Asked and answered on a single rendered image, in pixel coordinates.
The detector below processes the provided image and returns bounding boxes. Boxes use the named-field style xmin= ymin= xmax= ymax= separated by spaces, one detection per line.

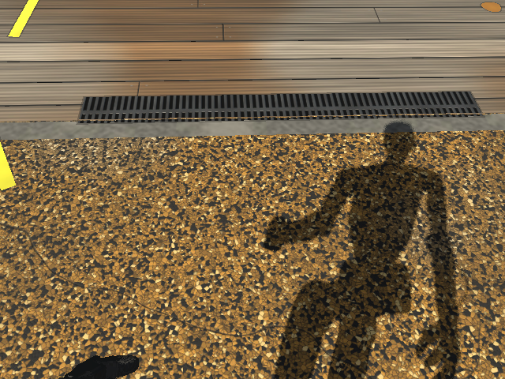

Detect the left robot hand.
xmin=59 ymin=355 xmax=139 ymax=379

